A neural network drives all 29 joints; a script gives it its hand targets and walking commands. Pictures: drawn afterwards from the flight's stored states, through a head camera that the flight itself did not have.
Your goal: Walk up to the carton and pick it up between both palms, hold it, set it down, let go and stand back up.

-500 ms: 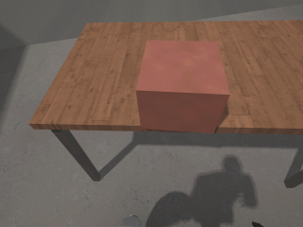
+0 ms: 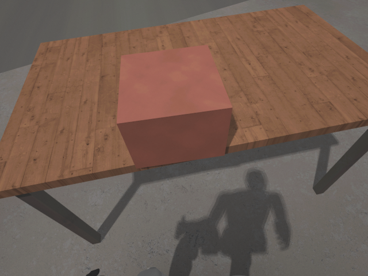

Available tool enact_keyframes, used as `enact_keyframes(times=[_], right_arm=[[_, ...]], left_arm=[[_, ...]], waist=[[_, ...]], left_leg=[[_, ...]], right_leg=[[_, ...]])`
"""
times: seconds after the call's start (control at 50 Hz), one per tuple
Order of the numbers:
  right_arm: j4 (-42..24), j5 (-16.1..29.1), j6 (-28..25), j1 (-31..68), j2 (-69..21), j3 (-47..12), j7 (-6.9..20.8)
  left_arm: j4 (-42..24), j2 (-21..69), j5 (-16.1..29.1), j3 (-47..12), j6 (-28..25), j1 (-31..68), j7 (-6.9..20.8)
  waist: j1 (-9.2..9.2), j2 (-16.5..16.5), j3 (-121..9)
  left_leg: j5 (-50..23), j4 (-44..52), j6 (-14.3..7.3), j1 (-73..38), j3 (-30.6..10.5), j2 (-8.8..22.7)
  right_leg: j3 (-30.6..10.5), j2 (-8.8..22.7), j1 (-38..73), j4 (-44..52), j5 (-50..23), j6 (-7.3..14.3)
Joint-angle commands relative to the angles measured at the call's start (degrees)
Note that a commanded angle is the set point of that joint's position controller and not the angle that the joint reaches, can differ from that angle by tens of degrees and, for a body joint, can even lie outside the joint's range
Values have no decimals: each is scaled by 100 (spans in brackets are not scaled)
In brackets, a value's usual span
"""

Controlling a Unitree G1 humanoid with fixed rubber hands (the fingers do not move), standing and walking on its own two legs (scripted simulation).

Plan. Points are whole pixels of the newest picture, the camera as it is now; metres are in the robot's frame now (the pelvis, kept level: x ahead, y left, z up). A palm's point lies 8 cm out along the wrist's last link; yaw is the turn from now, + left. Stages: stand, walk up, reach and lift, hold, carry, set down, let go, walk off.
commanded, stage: walk up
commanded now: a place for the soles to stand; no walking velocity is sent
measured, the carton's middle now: (172, 105) +0.53 +0.05 +0.04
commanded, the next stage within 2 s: none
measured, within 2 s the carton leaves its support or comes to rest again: neither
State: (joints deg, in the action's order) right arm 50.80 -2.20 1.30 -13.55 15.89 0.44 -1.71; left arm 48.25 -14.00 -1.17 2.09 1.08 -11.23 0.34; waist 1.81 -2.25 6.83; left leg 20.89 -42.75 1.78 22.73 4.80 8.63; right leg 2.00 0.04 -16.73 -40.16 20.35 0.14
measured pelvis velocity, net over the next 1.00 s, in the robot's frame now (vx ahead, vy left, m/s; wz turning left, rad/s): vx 0.04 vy -0.01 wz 0.18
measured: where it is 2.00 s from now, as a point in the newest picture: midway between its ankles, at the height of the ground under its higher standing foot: outside the picture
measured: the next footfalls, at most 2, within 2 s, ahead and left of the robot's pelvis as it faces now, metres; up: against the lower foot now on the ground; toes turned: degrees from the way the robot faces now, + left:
none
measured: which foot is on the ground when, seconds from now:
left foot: down 0.00-1.00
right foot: down 0.00-1.00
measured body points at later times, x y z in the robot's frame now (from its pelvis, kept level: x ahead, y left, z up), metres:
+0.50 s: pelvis +0.02 -0.02 +0.02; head +0.03 -0.02 +0.47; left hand +0.07 +0.22 -0.13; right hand +0.09 -0.26 -0.13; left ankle +0.04 +0.12 -0.72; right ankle +0.00 -0.12 -0.72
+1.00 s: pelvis +0.04 -0.01 +0.01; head +0.04 +0.01 +0.46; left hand +0.02 +0.24 -0.14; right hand +0.09 -0.25 -0.13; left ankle +0.04 +0.12 -0.71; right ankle +0.00 -0.12 -0.72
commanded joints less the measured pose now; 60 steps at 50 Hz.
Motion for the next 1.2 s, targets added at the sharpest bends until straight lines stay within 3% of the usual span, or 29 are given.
enact_keyframes(times=[0.0,0.04,0.06,0.08,0.12,0.14,0.16,0.18,0.2,0.26,0.28,0.36,0.4,0.48,0.52,0.66,0.78,0.8,0.84,0.88,0.94,0.98,1.0,1.06,1.08,1.1,1.12,1.14,1.18], right_arm=[[-425,90,9,-54,235,-54,56],[-310,111,-86,-172,323,-42,68],[-264,111,-162,-393,312,-42,52],[-184,102,-226,-650,250,-51,55],[-170,92,-357,-648,483,-2,68],[-211,102,-373,-507,625,13,87],[-158,154,-331,-341,706,21,127],[-168,192,-274,-148,609,0,168],[-183,212,-232,-162,369,-55,174],[-26,164,-264,-463,219,-104,136],[-11,165,-282,-452,290,-80,136],[77,159,-295,-371,261,-85,120],[146,165,-293,-395,311,-70,99],[262,144,-285,-415,287,-96,83],[328,172,-285,-318,336,-86,68],[429,167,-281,-365,393,-127,37],[490,155,-291,-481,415,-149,11],[517,104,-265,-698,431,-108,59],[481,68,-205,-656,353,-105,72],[436,58,-212,-506,224,-102,80],[519,26,-313,-849,203,-87,94],[553,61,-378,-1029,331,-64,98],[524,79,-389,-1040,494,-11,100],[572,126,-340,-1499,775,133,17],[541,157,-304,-1589,814,140,-17],[551,180,-286,-1602,852,156,-56],[501,144,-276,-1523,829,160,-79],[446,131,-262,-1323,778,138,-79],[248,139,-241,-621,547,53,-55]], left_arm=[[-259,-958,144,107,-105,-173,-148],[-304,-785,53,30,-85,157,-161],[-301,-785,32,-5,-107,222,-144],[-320,-746,28,-32,-115,278,-116],[-215,-559,49,-141,-129,176,-52],[-193,-417,93,-177,-140,-72,-42],[-95,-364,101,-187,-118,-228,-60],[-24,-391,93,-192,-112,-300,-90],[78,-572,144,-183,-125,-235,-106],[199,-654,146,-198,-153,-25,-81],[249,-597,131,-201,-175,-110,-84],[406,-552,125,-232,-214,-160,-94],[418,-535,125,-237,-199,-191,-91],[536,-517,119,-268,-179,-134,-106],[596,-569,168,-266,-175,-263,-110],[683,-635,144,-280,-120,-253,-127],[717,-705,107,-298,-73,-370,-142],[660,-723,-8,-237,-125,-631,-126],[712,-1016,1,-153,-116,-686,-154],[801,-1076,-8,-136,-100,-705,-183],[705,-950,-52,-154,-136,-440,-170],[692,-746,-71,-200,-158,-465,-113],[662,-632,-52,-239,-158,-598,-86],[465,-496,-65,-296,-111,-616,-83],[370,-481,-64,-321,-103,-537,-94],[304,-465,-76,-336,-118,-443,-105],[270,-434,-58,-340,-134,-446,-119],[277,-389,-35,-341,-181,-614,-132],[406,-302,27,-358,-290,-1074,-166]], waist=[[-251,983,-532],[-122,1123,-271],[-42,1190,-445],[64,952,-719],[-18,480,-997],[-164,233,-1114],[-293,-7,-986],[-340,-216,-602],[-238,102,-414],[-56,74,-362],[-87,-134,-422],[-90,230,-488],[-95,48,-468],[-59,463,-247],[-130,248,-227],[-122,376,-404],[-96,-47,-394],[-158,146,-566],[-197,339,-170],[-228,566,299],[-71,385,430],[-54,82,279],[-81,-287,82],[71,-770,-210],[130,-755,-212],[176,-1056,-263],[176,-936,-307],[14,-821,-478],[-335,-670,-831]], left_leg=[[1432,-737,-181,265,-369,-344],[551,-97,-214,259,-318,-390],[-216,380,-246,-111,-317,-371],[-1226,985,-276,-645,-273,-423],[-2996,1307,-423,-1429,-747,-90],[-3113,1325,-573,-1376,-1116,115],[-2321,1418,-646,-740,-1120,90],[-1598,1395,-583,-426,-971,-106],[-1240,1352,-438,-422,-692,-305],[-1667,1473,-373,-848,-686,-330],[-1786,1509,-388,-899,-725,-320],[-1840,1491,-425,-957,-750,-340],[-1909,1527,-404,-982,-746,-323],[-1682,1636,-400,-818,-804,-339],[-1668,1562,-422,-723,-812,-351],[-1721,1608,-432,-650,-999,-374],[-2001,1546,-428,-565,-1086,-399],[-1017,1315,-450,-533,-992,-620],[-98,972,-337,108,-790,-841],[-107,919,-308,411,-733,-760],[-826,1215,-353,60,-793,-653],[-1753,1391,-464,-308,-1211,-576],[-2127,1343,-621,-549,-1515,-496],[-2216,1950,-1336,-1248,-3224,287],[-2282,2071,-1485,-1525,-3488,435],[-2466,2142,-1539,-1620,-3686,518],[-2654,2157,-1578,-1750,-3609,587],[-3021,1945,-1564,-1834,-3439,574],[-3819,1404,-1241,-1520,-2568,215]], right_leg=[[-1923,1781,90,2305,-483,1054],[-1121,1259,313,1874,-1818,813],[-932,1246,288,1568,-2552,714],[-781,1191,237,1303,-2745,649],[-395,828,8,779,-2333,383],[-327,584,171,836,-1738,273],[-357,526,509,1159,-905,177],[-556,703,603,1473,-869,139],[-765,841,438,1735,-854,173],[-528,825,210,1788,-1111,326],[-464,804,320,1815,-1189,332],[-376,809,597,1912,-1537,305],[-273,780,539,1917,-1434,318],[-132,794,526,2098,-953,322],[-133,774,530,2180,-928,258],[34,795,754,2118,-589,321],[179,781,788,1975,-493,373],[72,858,966,2134,596,438],[-529,1299,940,2689,1907,711],[-786,1705,676,2958,2163,875],[-83,1525,605,2443,960,726],[581,906,583,1675,63,457],[705,684,456,1254,-84,357],[512,187,-160,216,711,170],[410,139,-508,-10,1189,139],[266,133,-706,-143,1520,130],[168,190,-808,-181,1732,99],[60,225,-684,148,1365,102],[-152,445,270,1239,-362,113]])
